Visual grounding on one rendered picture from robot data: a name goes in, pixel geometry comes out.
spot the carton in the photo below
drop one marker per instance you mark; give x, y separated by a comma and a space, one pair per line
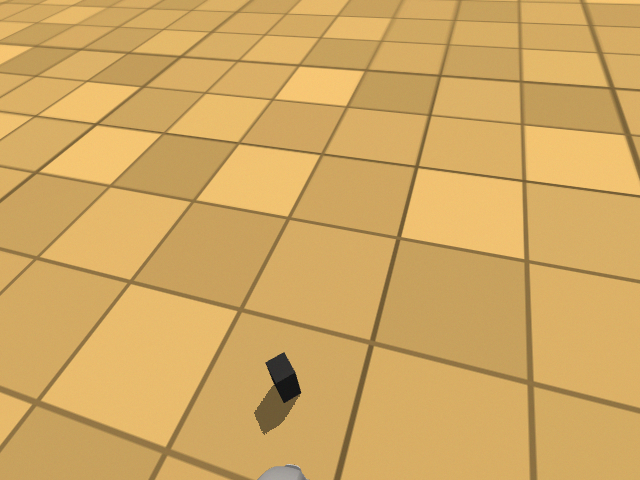
284, 377

